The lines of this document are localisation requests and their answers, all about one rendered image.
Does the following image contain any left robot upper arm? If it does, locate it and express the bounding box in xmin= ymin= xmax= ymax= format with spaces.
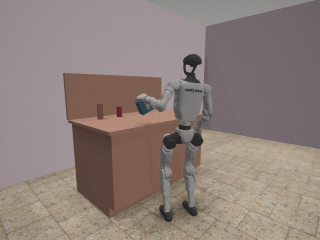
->
xmin=155 ymin=79 xmax=180 ymax=112

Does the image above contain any right robot upper arm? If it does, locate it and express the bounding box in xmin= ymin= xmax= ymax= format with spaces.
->
xmin=202 ymin=83 xmax=213 ymax=117

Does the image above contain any robot right thigh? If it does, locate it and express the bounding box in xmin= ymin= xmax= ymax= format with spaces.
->
xmin=183 ymin=131 xmax=204 ymax=176

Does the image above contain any robot right forearm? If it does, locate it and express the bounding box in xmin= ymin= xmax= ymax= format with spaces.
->
xmin=195 ymin=115 xmax=212 ymax=128

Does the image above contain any robot thigh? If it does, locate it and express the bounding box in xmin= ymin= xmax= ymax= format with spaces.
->
xmin=160 ymin=133 xmax=178 ymax=180
xmin=183 ymin=131 xmax=204 ymax=176

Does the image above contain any robot left thigh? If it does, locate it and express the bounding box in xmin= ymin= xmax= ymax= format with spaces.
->
xmin=160 ymin=133 xmax=178 ymax=180

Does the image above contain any sponge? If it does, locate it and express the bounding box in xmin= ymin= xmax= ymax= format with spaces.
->
xmin=135 ymin=102 xmax=153 ymax=115

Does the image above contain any right robot hand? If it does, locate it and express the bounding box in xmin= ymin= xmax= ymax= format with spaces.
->
xmin=191 ymin=123 xmax=201 ymax=133

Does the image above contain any left robot hand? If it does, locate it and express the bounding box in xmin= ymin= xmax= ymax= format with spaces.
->
xmin=134 ymin=93 xmax=150 ymax=110

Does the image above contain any robot left forearm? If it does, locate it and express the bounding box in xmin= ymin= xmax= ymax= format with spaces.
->
xmin=142 ymin=95 xmax=161 ymax=109

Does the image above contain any table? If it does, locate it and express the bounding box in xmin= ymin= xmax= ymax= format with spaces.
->
xmin=63 ymin=73 xmax=202 ymax=218

